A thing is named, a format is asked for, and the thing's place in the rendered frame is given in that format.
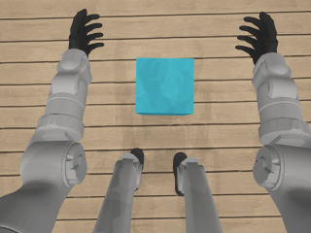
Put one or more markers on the robot left upper arm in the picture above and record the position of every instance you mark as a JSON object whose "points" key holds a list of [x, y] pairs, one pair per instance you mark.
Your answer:
{"points": [[49, 170]]}

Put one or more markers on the left robot shin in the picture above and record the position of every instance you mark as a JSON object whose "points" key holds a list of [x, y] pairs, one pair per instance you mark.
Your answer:
{"points": [[127, 155]]}

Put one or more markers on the robot left foot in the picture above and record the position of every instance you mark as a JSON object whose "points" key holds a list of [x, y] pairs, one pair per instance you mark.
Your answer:
{"points": [[140, 155]]}

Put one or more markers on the robot right forearm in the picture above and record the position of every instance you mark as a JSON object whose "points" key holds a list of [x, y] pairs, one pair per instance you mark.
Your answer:
{"points": [[280, 115]]}

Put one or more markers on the carton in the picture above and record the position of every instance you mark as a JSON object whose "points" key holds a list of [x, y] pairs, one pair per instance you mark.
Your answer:
{"points": [[164, 86]]}

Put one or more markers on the robot right hand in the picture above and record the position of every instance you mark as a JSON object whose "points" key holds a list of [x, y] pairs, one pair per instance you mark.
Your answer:
{"points": [[266, 36]]}

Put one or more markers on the robot left forearm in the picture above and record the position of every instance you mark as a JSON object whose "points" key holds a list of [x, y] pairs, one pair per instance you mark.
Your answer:
{"points": [[66, 103]]}

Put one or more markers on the robot right upper arm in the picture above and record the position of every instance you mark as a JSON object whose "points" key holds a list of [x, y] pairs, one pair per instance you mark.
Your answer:
{"points": [[285, 172]]}

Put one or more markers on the robot left hand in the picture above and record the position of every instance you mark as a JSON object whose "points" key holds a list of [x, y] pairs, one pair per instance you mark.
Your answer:
{"points": [[78, 38]]}

